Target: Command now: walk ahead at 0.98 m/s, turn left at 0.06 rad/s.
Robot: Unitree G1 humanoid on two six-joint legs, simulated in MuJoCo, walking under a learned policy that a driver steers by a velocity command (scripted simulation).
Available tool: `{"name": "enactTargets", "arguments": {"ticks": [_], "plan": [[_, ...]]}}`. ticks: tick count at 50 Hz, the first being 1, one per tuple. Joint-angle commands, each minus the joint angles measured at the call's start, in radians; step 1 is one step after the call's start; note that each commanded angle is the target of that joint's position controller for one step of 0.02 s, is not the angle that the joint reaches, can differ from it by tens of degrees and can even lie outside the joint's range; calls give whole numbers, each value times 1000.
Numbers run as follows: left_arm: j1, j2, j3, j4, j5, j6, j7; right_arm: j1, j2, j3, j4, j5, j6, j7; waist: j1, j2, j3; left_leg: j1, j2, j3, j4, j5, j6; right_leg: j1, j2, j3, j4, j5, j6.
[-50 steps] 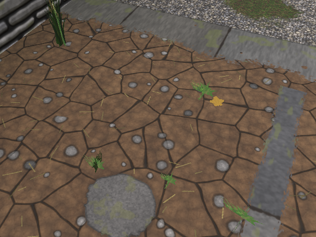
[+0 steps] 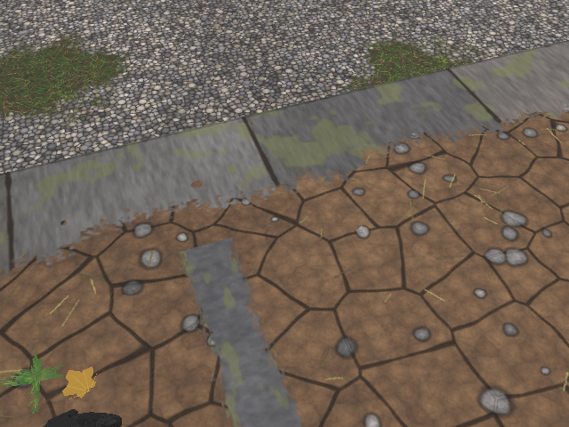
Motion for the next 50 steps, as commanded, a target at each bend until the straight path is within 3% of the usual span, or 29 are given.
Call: {"name": "enactTargets", "arguments": {"ticks": [1, 3, 6, 8, 9, 10, 11, 12, 13, 16, 18, 20, 24, 26, 28, 29, 30, 31, 32, 33, 34, 35, 37, 39, 42, 44, 47, 49, 50], "plan": [[-79, -5, -36, -116, -1, -16, -22, -113, -56, 6, -82, 17, -30, 11, 99, 77, 137, -173, 211, -264, -325, 40, 169, 23, -76, -12, -282, 143, 41], [-123, -10, -45, -118, -19, -24, -34, -85, -123, -9, -80, 25, -33, 19, 83, 83, 130, -278, 207, -222, -377, 208, 161, 272, -23, -88, -379, 199, 49], [-107, 46, -24, -101, -20, -30, -6, -16, -180, -17, -57, 26, -24, 24, 89, 76, 82, -82, 227, -206, -226, 556, 146, 363, 23, -98, -497, 139, 39], [158, 100, 8, -18, -1, -38, 30, 12, -201, -20, -38, 32, -13, 20, 214, 66, -99, -109, 160, -155, 209, 724, 117, 718, 64, -110, -545, 64, 24], [327, 178, 35, 2, 22, -42, 55, -8, -149, -6, -56, 32, -14, 21, 294, 19, -202, -311, 94, -131, 532, 467, 102, 946, -126, 70, -561, -146, 6], [394, 253, 51, 3, 51, -44, 67, 75, 28, 30, -103, 61, -13, 16, 225, -204, -363, -558, 24, -128, 901, -204, 89, 1134, -449, 547, -688, -486, -40], [364, 220, 52, 2, 19, -33, 67, 22, -42, 18, -119, 63, -2, 9, 226, -169, -344, -631, 33, -154, 1012, -113, 106, 1011, -454, 745, -855, -604, -63], [269, 141, 34, 9, 5, -35, 66, -70, -64, 10, -128, 48, 10, 11, 184, -87, -151, -682, 86, -150, 999, -9, 107, 873, -393, 565, -849, -508, -50], [220, 88, 25, 17, -3, -41, 60, -108, -50, 14, -126, 36, 16, 20, 157, -40, -65, -666, 119, -145, 948, 40, 98, 760, -349, 411, -846, -312, -42], [226, 12, 7, 66, -23, -61, 56, -116, 2, 15, -117, 10, 63, 43, 83, -59, 25, -610, 163, -139, 900, 47, 73, 604, -272, 137, -889, -7, -1], [240, 0, 7, 101, -43, -78, 52, -201, 21, 21, -158, 0, 86, 57, 66, -54, 67, -678, 178, -124, 885, 93, 64, 599, -268, 32, -939, 99, 0], [239, -16, 2, 122, -41, -88, 51, -287, 24, 29, -200, 0, 89, 69, 53, -46, 102, -688, 170, -90, 813, 198, 67, 573, -230, -111, -963, 261, 16], [241, 45, 13, 150, -36, -93, 66, -432, 6, 47, -257, 3, 85, 96, 42, 6, 161, -538, 125, 35, 481, 361, 115, 551, -177, -308, -1023, 449, 47], [288, 97, 20, 161, -35, -85, 77, -453, -13, 49, -258, 5, 82, 99, 39, 10, 139, -419, 44, 123, 385, 357, 151, 627, -178, -350, -944, 862, 65], [291, 172, 38, 153, -26, -56, 95, -321, -63, 35, -223, 10, 80, 86, -46, -48, 37, -264, -29, 146, 365, 261, 181, 720, -212, -346, -715, 1236, 76], [252, 203, 48, 138, -19, -36, 101, -156, -102, 17, -180, 11, 79, 76, -133, -67, -48, -94, -55, 125, 371, 202, 204, 700, -234, -330, -500, 1314, 65], [214, 212, 52, 118, -13, -19, 99, 59, -150, -10, -111, 9, 77, 58, -219, -45, -148, 156, -74, 65, 328, 137, 234, 597, -236, -300, -202, 1212, 48], [223, 166, 46, 126, -4, -15, 82, 89, -198, -38, -81, 17, 83, 30, -193, 69, -128, 315, -35, -44, 276, 44, 261, 378, -107, -291, 169, 477, 66], [262, 1, 1, 68, 13, -31, 70, -4, -283, -51, -96, 18, 96, 19, -43, 294, -74, 406, 131, -379, 308, 274, 323, 14, 39, -223, 554, -304, 98], [249, 46, -5, -47, -20, -57, 66, -19, -343, -68, -146, 8, 106, 14, -35, 302, -286, 598, 267, -821, 9, -28, 488, -212, 59, -10, 616, -269, 103], [163, 101, -4, -47, -15, -80, 67, -35, -286, -64, -156, 7, 104, 4, -45, 120, -165, 493, 295, -897, -153, -181, 441, -270, -1, 32, 520, -182, 97], [141, 113, -3, -37, -16, -85, 67, -70, -230, -51, -144, 10, 95, -2, 7, 5, -35, 318, 268, -826, -176, -146, 393, -222, -41, 30, 405, -114, 97], [146, 87, -14, -30, 14, -53, 70, -120, -188, -35, -144, 19, 64, -8, 90, -70, 49, 44, 186, -660, -171, 47, 360, -72, -91, 34, 266, -129, 127], [138, 58, -21, -36, 23, -9, 64, -130, -152, -19, -139, 28, 38, -4, 125, -63, 83, -133, 116, -546, -193, 120, 349, 15, -121, 14, 129, -161, 159], [-57, 13, -42, -120, 4, -1, 47, -108, -153, -22, -135, 30, 19, 1, 78, -20, 139, -253, 28, -441, -221, 256, 308, 82, -107, -45, -161, 69, 171], [-121, -5, -52, -140, -16, -4, 39, -78, -163, -30, -129, 35, 20, 7, 35, 28, 112, -213, 1, -420, -196, 388, 262, 147, -62, -64, -332, 251, 155], [-173, 20, -49, -164, -31, -13, 41, -34, -183, -40, -118, 39, 23, 8, -13, 80, 69, -63, 39, -464, -140, 557, 225, 194, -14, -55, -474, 318, 129], [-124, 58, -36, -157, -31, -17, 50, -61, -199, -45, -127, 36, 25, -3, 19, 90, 37, 2, 47, -487, -51, 672, 186, 311, 20, -33, -577, 261, 116], [-27, 102, -16, -128, -36, -19, 62, -77, -224, -50, -130, 29, 24, -3, 66, 90, -32, 35, 46, -492, 70, 802, 162, 430, 50, -29, -576, 180, 107]]}}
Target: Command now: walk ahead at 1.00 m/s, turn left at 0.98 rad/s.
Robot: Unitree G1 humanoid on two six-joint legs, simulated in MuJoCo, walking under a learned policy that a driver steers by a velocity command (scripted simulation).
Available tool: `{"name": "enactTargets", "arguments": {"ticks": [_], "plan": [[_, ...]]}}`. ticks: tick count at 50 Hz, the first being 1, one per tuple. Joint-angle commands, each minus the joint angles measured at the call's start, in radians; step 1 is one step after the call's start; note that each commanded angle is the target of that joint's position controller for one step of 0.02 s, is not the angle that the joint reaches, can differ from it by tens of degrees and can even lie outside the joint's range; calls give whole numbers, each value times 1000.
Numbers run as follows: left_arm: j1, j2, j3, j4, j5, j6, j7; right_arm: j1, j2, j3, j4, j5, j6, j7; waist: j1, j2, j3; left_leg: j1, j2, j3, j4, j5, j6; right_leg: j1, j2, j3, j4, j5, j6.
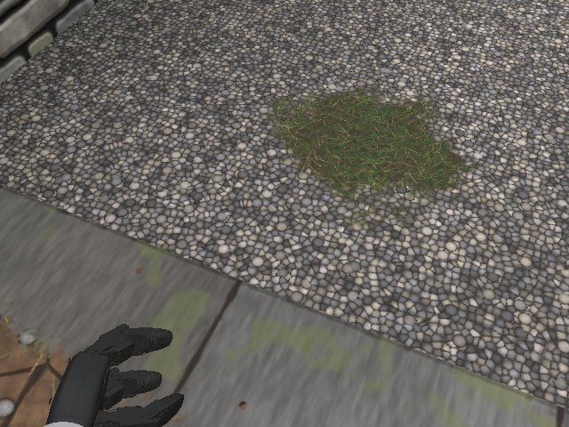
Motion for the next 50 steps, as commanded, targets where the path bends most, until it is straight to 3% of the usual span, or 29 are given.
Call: {"name": "enactTargets", "arguments": {"ticks": [1, 2, 3, 4, 5, 6, 7, 9, 10, 12, 15, 17, 20, 21, 22, 23, 24, 26, 27, 33, 37, 41, 42, 43, 44, 45, 46, 48, 50], "plan": [[270, 202, 81, 10, -15, -16, 31, -125, -229, -53, -81, -8, -18, -3, 237, 34, -184, -231, 161, -121, 323, 972, -5, 608, 89, -49, -40, -118, -27], [492, 255, 108, 58, -5, -19, 52, -169, -191, -43, -94, -13, -29, 2, 346, 18, -279, -366, 124, -82, 585, 851, -22, 859, 13, -6, 0, -240, -43], [624, 314, 127, 78, 37, -23, 66, -144, -15, 2, -126, -3, -38, -2, 336, -213, -383, -620, 32, 22, 931, 106, -29, 1093, -271, 329, -66, -623, -81], [492, 353, 139, 61, 40, -16, 51, -41, -6, 24, -185, 31, -31, -2, 203, -451, -447, -808, 23, 114, 1085, -74, -41, 1081, -422, 858, -305, -784, -151], [354, 230, 124, 30, 29, -9, 44, -117, -78, 18, -149, -6, -9, -11, 204, -235, -282, -864, 112, 141, 1117, 56, -38, 921, -360, 757, -318, -890, -166], [317, 161, 106, 36, 21, -4, 39, -176, -99, 13, -152, -25, 3, 1, 201, -106, -178, -857, 154, 171, 1076, 126, -47, 795, -317, 560, -301, -752, -161], [326, 138, 101, 58, 25, -4, 35, -213, -93, 12, -155, -33, 15, 16, 194, -34, -125, -839, 184, 182, 1047, 143, -55, 708, -281, 426, -303, -586, -147], [392, 105, 85, 135, 19, -30, 28, -242, -30, 29, -183, -49, 30, 33, 159, -57, -25, -799, 200, 170, 992, 114, -78, 562, -224, 252, -298, -109, -162], [417, 89, 79, 164, 8, -47, 14, -241, -8, 36, -189, -50, 35, 30, 142, -64, -19, -788, 183, 160, 964, 76, -89, 544, -220, 201, -281, 171, -171], [438, 109, 78, 200, -11, -70, -5, -260, 5, 46, -207, -52, 29, 24, 122, -85, -21, -777, 133, 149, 830, 97, -108, 532, -202, 93, -288, 499, -179], [323, 146, 77, 199, -28, -54, -10, -336, 6, 69, -233, -49, 22, 43, 77, -138, -31, -552, 125, 278, 401, 315, -114, 405, -69, -82, -317, 514, -143], [401, 169, 82, 229, -40, -41, -12, -382, 17, 80, -228, -41, 16, 55, 113, -137, -43, -385, 100, 319, 302, 466, -118, 371, -69, -40, -323, 470, -147], [422, 225, 101, 235, -50, -29, 2, -258, -44, 63, -163, -65, 4, 24, 57, -82, -73, -238, 107, 282, 159, 544, -88, 452, -52, 2, -111, 507, -103], [442, 221, 102, 226, -57, -27, 4, -192, -90, 50, -144, -78, -8, 6, 34, -50, -124, -113, 172, 244, 138, 685, -80, 400, -2, -2, 64, 361, -80], [482, 157, 89, 186, -63, -19, 7, -112, -161, 38, -154, -93, -15, -13, 27, 103, -267, 88, 450, 38, 215, 1164, -41, 269, 75, -51, 371, -169, -51], [669, 91, 79, 188, -91, 10, 33, -104, -171, 27, -184, -61, -2, -14, 90, 249, -509, 234, 712, -152, 277, 1594, 94, 187, 145, -19, 691, -722, -47], [653, 169, 103, 217, -50, 37, 47, -147, -117, 28, -199, -9, 15, -21, 83, 104, -493, 123, 632, -79, 250, 1421, 88, 174, 109, 17, 732, -656, -51], [546, 146, 109, 193, -25, 66, 39, -276, -17, 56, -205, -2, 24, -35, 135, 98, -249, -94, 523, 54, 120, 1051, 45, 105, 51, -26, 688, -532, -28], [526, 138, 112, 187, -17, 86, 29, -302, -3, 60, -203, -1, 26, -45, 156, 124, -176, -185, 492, 111, 65, 973, 41, 113, 38, -39, 679, -492, -11], [401, 82, 121, 101, -22, 157, 6, -304, -7, 42, -197, -30, 20, -54, 194, 122, -125, -373, 492, 284, -23, 678, 62, 157, 13, -78, 601, -345, -1], [282, 71, 110, 26, -30, 172, -33, -310, -40, 24, -207, -42, 32, -50, 175, 155, -106, -434, 493, 379, -7, 407, 2, 279, 6, -127, 340, -282, -23], [207, 95, 117, -24, -40, 168, -48, -248, -100, -5, -198, -40, 58, -36, 133, 150, -92, -388, 538, 395, 72, 279, -54, 350, 39, -185, 167, -408, -58], [241, 98, 121, -21, -37, 161, -45, -260, -105, -12, -200, -28, 67, -30, 157, 110, -102, -395, 534, 433, 146, 221, -89, 414, 45, -193, 59, -365, -71], [297, 122, 131, 6, -27, 148, -35, -212, -93, -14, -188, -27, 77, -25, 168, -1, -116, -451, 483, 474, 289, 126, -145, 515, 54, -130, -54, -310, -87], [329, 231, 152, 1, -25, 133, -14, -168, -45, -6, -198, -22, 92, -14, 167, -295, -61, -642, 361, 561, 580, -146, -224, 562, -169, 221, -246, -130, -144], [364, 365, 189, -25, -25, 129, -6, -287, -33, 8, -291, -31, 110, -24, 213, -361, -43, -864, 195, 393, 750, -311, -265, 532, -327, 555, -280, 93, -315], [410, 323, 187, -6, -26, 130, -1, -332, -70, 2, -288, -32, 115, -33, 237, -218, -69, -879, 229, 281, 836, -242, -263, 568, -304, 472, -263, 115, -350], [272, 252, 160, -20, -21, 138, 17, -310, -69, 0, -255, -10, 97, -41, 158, -160, -32, -846, 241, 242, 800, -14, -249, 514, -166, 301, -244, 47, -284], [197, 210, 146, -43, -29, 137, 20, -271, -88, -8, -219, -34, 95, -41, 133, -142, -87, -773, 218, 250, 816, 71, -249, 498, -95, 236, -209, 176, -256]]}}
Over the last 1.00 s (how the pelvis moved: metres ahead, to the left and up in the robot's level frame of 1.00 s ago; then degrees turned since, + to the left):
0.86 0.21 -0.01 48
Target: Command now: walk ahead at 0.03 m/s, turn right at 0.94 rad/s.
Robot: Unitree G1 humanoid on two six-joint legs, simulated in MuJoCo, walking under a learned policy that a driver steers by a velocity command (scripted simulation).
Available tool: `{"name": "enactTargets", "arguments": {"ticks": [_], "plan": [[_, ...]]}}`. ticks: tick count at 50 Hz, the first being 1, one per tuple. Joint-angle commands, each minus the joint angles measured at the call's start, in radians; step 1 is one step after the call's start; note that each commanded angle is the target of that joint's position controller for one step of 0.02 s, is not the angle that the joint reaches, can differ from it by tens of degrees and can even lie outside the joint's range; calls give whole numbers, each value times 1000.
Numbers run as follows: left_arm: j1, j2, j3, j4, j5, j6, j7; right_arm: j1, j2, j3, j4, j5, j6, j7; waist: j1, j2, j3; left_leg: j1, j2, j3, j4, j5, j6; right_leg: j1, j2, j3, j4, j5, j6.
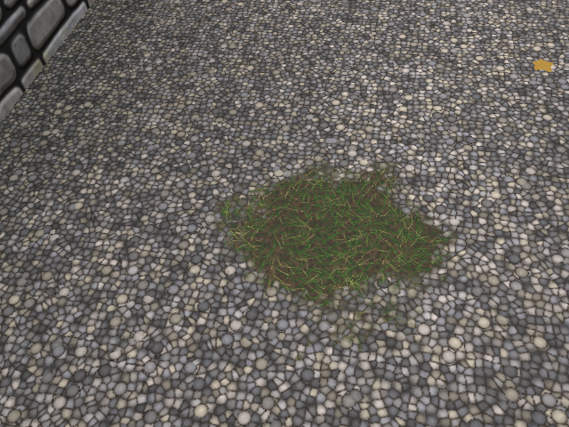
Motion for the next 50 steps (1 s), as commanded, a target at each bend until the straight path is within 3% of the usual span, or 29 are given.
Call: {"name": "enactTargets", "arguments": {"ticks": [1, 3, 7, 11, 14, 16, 17, 18, 19, 20, 21, 22, 23, 25, 29, 33, 36, 37, 38, 39, 40, 41, 43, 44, 46, 50], "plan": [[-35, 165, 49, -71, -4, -14, 10, 1, -106, -29, -56, -10, -10, -2, 0, -146, -121, -115, -21, -63, 62, 90, -6, 176, -199, 292, -217, 480, -154], [-1, 175, 56, -58, -5, -21, 4, -13, -86, -22, -56, -3, -1, 3, 12, -109, -136, -106, -36, -76, 2, 100, -3, 188, -185, 324, -215, 418, -153], [37, 201, 69, -53, 4, -20, 2, -72, -76, -11, -68, 1, 0, 5, 47, -146, -114, -105, -71, -106, -162, 93, 13, 196, -177, 447, -232, 206, -168], [35, 214, 76, -53, 10, -20, -9, -103, -79, -2, -75, 4, -14, 3, 59, -171, -113, -1, -114, -123, -291, 71, 45, 154, -156, 536, -220, 195, -166], [4, 218, 79, -52, 9, -21, -19, -76, -91, -1, -70, 18, -24, 0, 41, -200, -113, 143, -149, -123, -420, 58, 67, 103, -127, 596, -218, 232, -133], [-41, 205, 76, -55, -2, -24, -19, -11, -94, -3, -54, 19, -30, -12, -4, -202, -109, 323, -149, -120, -616, 136, 79, 12, -77, 612, -207, 141, -66], [-37, 178, 68, -53, -14, -30, -14, 21, -121, -11, -48, 13, -36, -24, -21, -149, -114, 448, -74, -162, -749, 169, 95, -75, -22, 569, -156, -18, -11], [27, 101, 53, -60, -31, -35, -8, 10, -217, -28, -69, 7, -35, -30, 10, 96, -154, 575, 198, -428, -865, 17, 165, -220, 107, 376, 71, -314, 61], [44, 147, 64, -49, 7, -34, 3, -58, -247, -33, -95, -4, -31, -21, 17, 158, -97, 447, 343, -602, -916, 39, 242, -301, 174, 186, 308, -325, 84], [21, 217, 82, -33, 26, -31, 1, -72, -171, -15, -97, -6, -28, -15, 27, 72, -68, 365, 314, -493, -883, 169, 265, -255, 82, 169, 419, -248, 91], [38, 206, 85, -16, 22, -25, -7, -115, -116, 0, -104, -2, -26, -10, 55, 53, -55, 324, 242, -369, -853, 265, 256, -223, 67, 146, 490, -186, 90], [68, 191, 82, 2, 16, -16, -16, -149, -96, 6, -111, -1, -26, -8, 72, 65, -59, 324, 186, -268, -835, 331, 241, -217, 58, 125, 561, -139, 95], [100, 184, 80, 21, 8, -10, -25, -160, -91, 9, -120, -1, -27, -13, 73, 99, -69, 340, 160, -201, -824, 383, 241, -227, 53, 98, 632, -117, 103], [85, 175, 71, 27, -2, -4, -32, -114, -80, 11, -118, -2, -30, -12, 45, 93, -81, 378, 148, -134, -804, 449, 249, -240, 30, 66, 647, -104, 121], [7, 129, 46, 14, -2, 5, -29, 3, -104, -8, -75, 0, -41, -4, -13, 103, -92, 495, 189, -133, -767, 535, 279, -262, 18, 49, 510, -151, 143], [-22, 77, 16, 17, -3, 8, -19, 1, -110, -16, -59, -2, -46, 15, -18, 138, -113, 437, 190, -98, -729, 541, 288, -99, 8, 18, 259, -214, 116], [13, 33, -11, 48, -4, 4, -1, -2, -93, -4, -30, 0, -42, 33, 2, 165, -113, 365, 159, -117, -700, 583, 280, 85, 13, -28, -54, -159, 82], [68, 15, -21, 82, 7, -4, 9, -5, -78, 3, -19, 11, -39, 41, 36, 139, -101, 311, 134, -116, -675, 609, 245, 207, 12, -47, -268, 17, 68], [92, 59, -16, 91, 25, -15, 20, 39, -87, -3, -6, 20, -43, 48, 32, 105, -104, 223, 113, -124, -660, 550, 185, 336, -40, 16, -337, 153, 54], [126, 141, -7, 82, 42, -27, 30, 78, -33, 8, -24, 22, -48, 60, 21, -87, -158, 130, 53, -82, -536, 275, 124, 443, -278, 242, -364, 158, 23], [-2, 246, 24, 67, 23, -28, 37, 57, 8, 20, -56, 33, -40, 55, -9, -329, -76, 107, -62, 9, -486, -46, 97, 217, -373, 267, -292, 351, -81], [-31, 186, 18, 49, 24, -36, 39, 18, -77, -3, -46, 30, -26, 50, 34, -261, -63, 117, -58, -25, -302, -101, 93, 186, -362, 229, -276, 381, -126], [-50, 114, -5, 42, 22, -40, 45, 53, -108, -34, -22, 42, -7, 46, 15, -209, -45, 36, -77, -48, -68, -90, 93, 203, -334, 133, -264, 525, -142], [-63, 91, -11, 43, 13, -44, 53, 76, -102, -39, -14, 32, 2, 47, -2, -216, -48, 23, -69, -42, -36, -63, 87, 218, -317, 81, -254, 567, -129], [-63, 62, -15, 33, 14, -46, 58, 96, -81, -37, -3, 20, 10, 49, 3, -206, -63, 9, -62, -12, -24, -28, 65, 260, -297, 23, -243, 542, -118], [-49, 70, -5, 33, 19, -49, 58, 26, -41, -24, -52, 21, 32, 70, 33, -205, -50, 48, -33, 22, -170, -3, 54, 249, -327, -15, -235, 394, -116]]}}
Over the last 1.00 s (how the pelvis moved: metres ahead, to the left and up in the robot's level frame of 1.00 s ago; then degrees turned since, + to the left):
0.40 -0.03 0.01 -20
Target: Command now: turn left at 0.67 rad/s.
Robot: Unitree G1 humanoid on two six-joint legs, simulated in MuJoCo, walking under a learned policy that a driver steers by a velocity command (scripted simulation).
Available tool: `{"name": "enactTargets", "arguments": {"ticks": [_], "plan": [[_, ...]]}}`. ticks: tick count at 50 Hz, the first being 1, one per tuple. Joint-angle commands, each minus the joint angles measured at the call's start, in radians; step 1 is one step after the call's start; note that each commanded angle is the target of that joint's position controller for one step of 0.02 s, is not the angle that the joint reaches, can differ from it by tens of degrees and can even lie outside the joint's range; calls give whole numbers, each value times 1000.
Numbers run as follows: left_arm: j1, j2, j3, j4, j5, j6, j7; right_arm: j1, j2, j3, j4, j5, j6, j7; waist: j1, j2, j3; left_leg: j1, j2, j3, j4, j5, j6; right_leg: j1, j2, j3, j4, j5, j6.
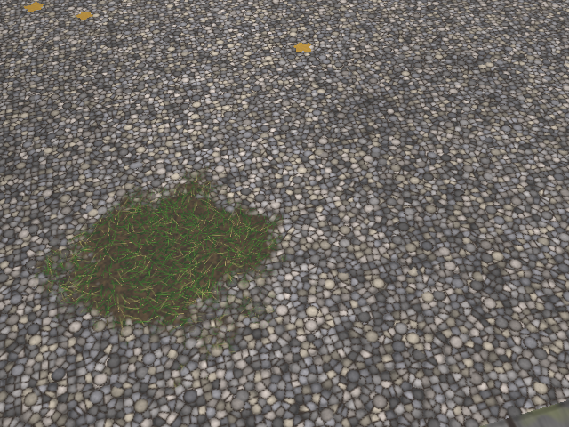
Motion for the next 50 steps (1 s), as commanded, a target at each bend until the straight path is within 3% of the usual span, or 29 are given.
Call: {"name": "enactTargets", "arguments": {"ticks": [1, 5, 6, 7, 8, 9, 10, 11, 12, 13, 16, 20, 23, 25, 30, 33, 34, 35, 36, 37, 38, 39, 40, 41, 42, 44, 46, 50], "plan": [[27, 159, 52, -46, 3, -14, 2, -93, -52, -11, -126, -1, -1, 14, 66, -190, -59, -30, 26, 20, -98, -5, 2, 77, -267, 98, -85, 394, -152], [19, 195, 71, -49, 2, -25, -14, -78, -65, -18, -152, 9, -2, 19, 48, -184, -85, 83, 8, 70, -248, -3, 43, 42, -304, 76, -11, 378, -120], [3, 200, 75, -51, -6, -27, -18, -51, -57, -18, -148, 8, -6, 17, 20, -159, -95, 143, -4, 83, -339, 56, 55, 15, -295, 44, 46, 338, -90], [10, 195, 78, -44, -12, -27, -24, -8, -63, -22, -134, 0, -15, 8, -7, -95, -108, 239, -17, 51, -458, 164, 71, -52, -265, -5, 150, 230, -37], [36, 168, 74, -52, -13, -23, -32, 42, -154, -45, -126, -16, -30, -7, -27, 128, -97, 344, 123, -227, -631, 295, 114, -222, -170, -85, 410, -28, 35], [-54, 104, 49, -147, -2, -8, -25, 96, -321, -86, -138, -4, -42, -8, -44, 324, -77, 390, 367, -676, -676, 573, 289, -534, 41, -17, 583, -442, 93], [-85, 147, 54, -137, 14, 1, -17, 161, -291, -86, -126, 5, -43, -8, -83, 161, -115, 440, 370, -630, -654, 617, 354, -561, 7, 136, 710, -423, 88], [-74, 146, 53, -129, 1, -3, -16, 109, -253, -74, -129, 2, -38, -19, -54, 147, -94, 407, 332, -579, -656, 496, 356, -583, -1, 161, 744, -338, 82], [-70, 166, 59, -110, -5, -13, -16, 28, -209, -60, -140, -3, -31, -30, -15, 80, -45, 357, 260, -491, -663, 417, 307, -571, -33, 173, 713, -212, 78], [-65, 182, 65, -102, 3, -17, -15, -45, -185, -51, -158, 4, -28, -39, 10, 74, -45, 329, 201, -438, -660, 436, 266, -539, -36, 173, 676, -130, 82], [-2, 176, 63, -61, 13, 1, -23, -55, -181, -47, -156, 5, -35, -31, 30, 34, -110, 303, 138, -379, -621, 580, 233, -454, -1, 162, 674, -50, 97], [-30, 167, 56, -72, 7, 15, -20, -15, -202, -56, -146, 2, -33, -33, 4, 61, -87, 302, 108, -464, -633, 380, 228, -488, 17, 182, 564, -25, 101], [-62, 176, 53, -79, 8, 7, -17, 7, -216, -62, -146, -7, -28, -34, -17, 83, -80, 312, 102, -545, -628, 327, 237, -493, 39, 202, 481, -41, 97], [-62, 183, 52, -75, 4, -2, -16, 7, -220, -63, -146, -10, -29, -34, -18, 93, -89, 327, 104, -575, -612, 357, 239, -481, 48, 209, 438, -46, 85], [-51, 179, 44, -66, -12, -16, -14, -20, -188, -47, -140, -25, -32, -32, -18, 122, -111, 254, 83, -576, -564, 562, 221, -299, 67, 182, 333, -75, 52], [25, 172, 38, -44, -26, -27, -16, -66, -158, -31, -136, -24, -29, -35, 15, 122, -124, 221, 80, -574, -547, 605, 186, -132, 56, 167, 157, -56, 26], [67, 152, 33, -30, -21, -31, -15, -84, -132, -17, -132, -12, -31, -43, 44, 100, -122, 182, 66, -562, -539, 518, 157, -28, 36, 166, 7, 41, 10], [56, 118, 18, -28, -10, -36, -11, -58, -78, 7, -112, -10, -37, -51, 42, 44, -126, 132, 38, -528, -543, 349, 109, 85, -8, 221, -145, 133, -3], [13, 142, 7, -46, 8, -43, -6, 30, -19, 24, -85, -19, -42, -50, -7, -151, -150, 99, -44, -399, -403, 51, 57, 145, -185, 463, -236, 78, -29], [-21, 220, 15, -52, 9, -40, -15, 52, -96, 3, -82, -19, -32, -54, -39, -202, -96, 68, -124, -247, -429, -54, 37, 30, -276, 648, -233, 151, -128], [12, 229, 28, -35, -4, -36, -30, -5, -152, -10, -80, -28, -27, -61, -5, -196, -66, 83, -86, -214, -415, -34, 35, 1, -252, 665, -222, 152, -171], [86, 260, 48, -5, -17, -28, -40, -57, -161, -11, -91, -33, -39, -54, 27, -199, -91, 41, -104, -161, -364, -27, 37, 69, -182, 648, -223, -106, -168], [153, 284, 65, 15, -15, -18, -46, -100, -177, -16, -96, -40, -50, -43, 62, -194, -78, -36, -107, -136, -274, -34, 29, 101, -158, 671, -252, -356, -165], [179, 294, 74, 24, -17, -15, -47, -131, -180, -17, -107, -45, -57, -30, 71, -207, -51, -96, -98, -125, -190, -35, 16, 99, -150, 694, -272, -437, -164], [173, 275, 73, 24, -20, -16, -49, -170, -157, -9, -117, -44, -64, -22, 71, -199, -20, -126, -83, -128, -144, -3, 1, 73, -132, 688, -271, -406, -163], [179, 242, 73, 26, -29, -26, -53, -207, -116, 6, -130, -43, -82, -20, 70, -162, -25, -124, -68, -128, -130, 70, -24, 44, -85, 659, -254, -292, -151], [175, 246, 83, 22, -27, -35, -56, -224, -99, 16, -139, -42, -92, -24, 68, -176, -57, -109, -74, -117, -161, 73, -41, 42, -49, 659, -225, -249, -154], [157, 258, 102, 4, -20, -35, -66, -272, -88, 29, -159, -12, -103, -36, 75, -194, -62, -3, -89, -114, -330, 33, -41, -42, -20, 694, -183, -226, -165]]}}
Over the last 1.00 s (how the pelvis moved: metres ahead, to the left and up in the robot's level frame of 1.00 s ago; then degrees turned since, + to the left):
-0.02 0.04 0.01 -24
